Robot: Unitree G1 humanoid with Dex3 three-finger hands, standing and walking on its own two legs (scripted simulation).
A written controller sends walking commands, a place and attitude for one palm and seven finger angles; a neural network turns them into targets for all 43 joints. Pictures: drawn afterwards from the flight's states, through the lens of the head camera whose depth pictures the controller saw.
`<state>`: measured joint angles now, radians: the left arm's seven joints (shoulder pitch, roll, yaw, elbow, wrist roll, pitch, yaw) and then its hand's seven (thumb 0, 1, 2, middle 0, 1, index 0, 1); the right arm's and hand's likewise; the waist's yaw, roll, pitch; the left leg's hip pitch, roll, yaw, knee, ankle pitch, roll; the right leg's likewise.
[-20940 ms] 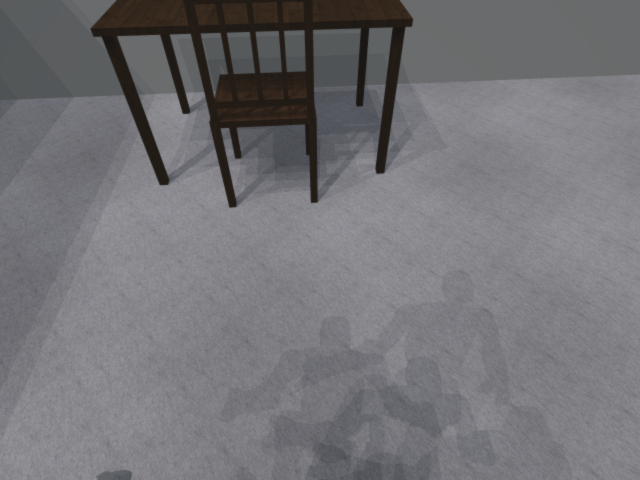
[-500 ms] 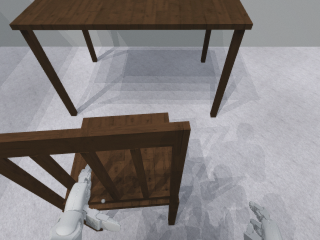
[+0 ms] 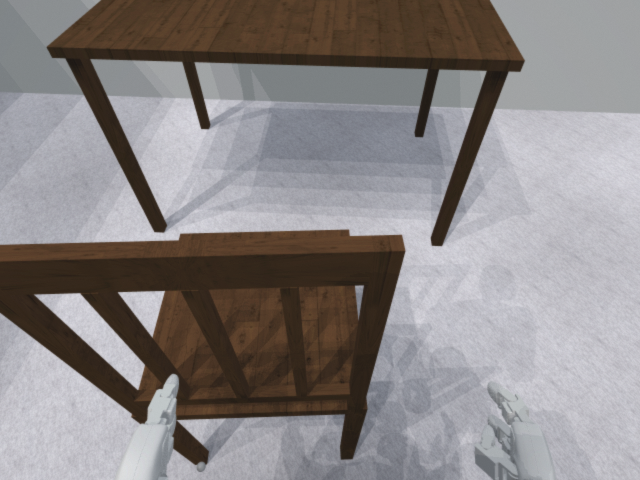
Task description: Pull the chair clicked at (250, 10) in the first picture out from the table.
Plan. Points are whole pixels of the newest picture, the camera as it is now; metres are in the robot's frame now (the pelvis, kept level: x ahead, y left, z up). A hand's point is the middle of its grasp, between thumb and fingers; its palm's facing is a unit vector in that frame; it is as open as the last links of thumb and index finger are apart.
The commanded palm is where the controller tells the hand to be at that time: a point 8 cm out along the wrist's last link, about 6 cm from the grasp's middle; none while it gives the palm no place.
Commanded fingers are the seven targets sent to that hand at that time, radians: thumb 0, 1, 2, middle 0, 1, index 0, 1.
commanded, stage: draw the fingers out of the gap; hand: left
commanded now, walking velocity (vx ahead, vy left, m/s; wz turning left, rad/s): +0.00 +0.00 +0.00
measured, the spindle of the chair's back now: (223, 350) +0.29 +0.14 -0.01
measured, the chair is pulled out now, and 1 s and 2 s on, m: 0.58 0.58 0.58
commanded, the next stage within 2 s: draw the hand back to the body in 0.06 s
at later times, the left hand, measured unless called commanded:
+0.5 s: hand (165, 456) +0.15 +0.16 +0.05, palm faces -0.01 -1.00 -0.08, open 17.5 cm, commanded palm +0.11 +0.23 +0.07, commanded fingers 0.00 -0.55 0.20 0.00 0.00 0.00 0.00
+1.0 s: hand (68, 408) +0.17 +0.23 +0.13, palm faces +0.32 -0.85 -0.42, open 14.7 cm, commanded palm +0.13 +0.27 +0.16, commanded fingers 0.00 0.25 0.58 -0.11 -0.17 -0.11 -0.17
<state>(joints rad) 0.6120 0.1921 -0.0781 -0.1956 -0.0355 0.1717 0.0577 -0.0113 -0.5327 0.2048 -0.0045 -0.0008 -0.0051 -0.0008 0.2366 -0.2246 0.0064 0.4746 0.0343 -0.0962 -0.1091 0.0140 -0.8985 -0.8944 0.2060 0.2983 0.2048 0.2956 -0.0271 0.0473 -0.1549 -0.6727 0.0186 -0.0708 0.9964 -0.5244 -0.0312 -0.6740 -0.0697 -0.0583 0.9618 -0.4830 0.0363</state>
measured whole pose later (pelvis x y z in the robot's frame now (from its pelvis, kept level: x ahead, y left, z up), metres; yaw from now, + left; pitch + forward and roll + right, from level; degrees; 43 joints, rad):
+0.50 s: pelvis -0.02 +0.00 -0.02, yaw -1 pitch +13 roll -2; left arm 0.69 0.22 0.06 -0.33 -0.22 -0.33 -0.16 -0.01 -0.54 0.20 0.00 0.00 0.00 0.00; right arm 0.18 -0.19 -0.03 0.53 0.06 -0.12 -0.07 0.01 -0.90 -0.89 0.21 0.30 0.20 0.30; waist 0.01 0.04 -0.15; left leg -0.80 0.03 -0.08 1.15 -0.58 -0.04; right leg -0.80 -0.06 -0.06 1.10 -0.52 0.03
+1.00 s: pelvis +0.01 +0.00 +0.04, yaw +0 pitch +1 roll -1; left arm 0.66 0.32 0.15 -0.43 -0.06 0.03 0.17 -0.01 -0.09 0.42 -0.07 -0.10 -0.07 -0.09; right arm 0.23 -0.22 0.02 0.56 0.05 -0.10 -0.13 0.01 -0.90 -0.89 0.20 0.30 0.20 0.30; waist 0.04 0.08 -0.06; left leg -0.31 0.03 -0.06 0.71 -0.42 -0.03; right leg -0.31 -0.06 -0.06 0.68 -0.38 0.03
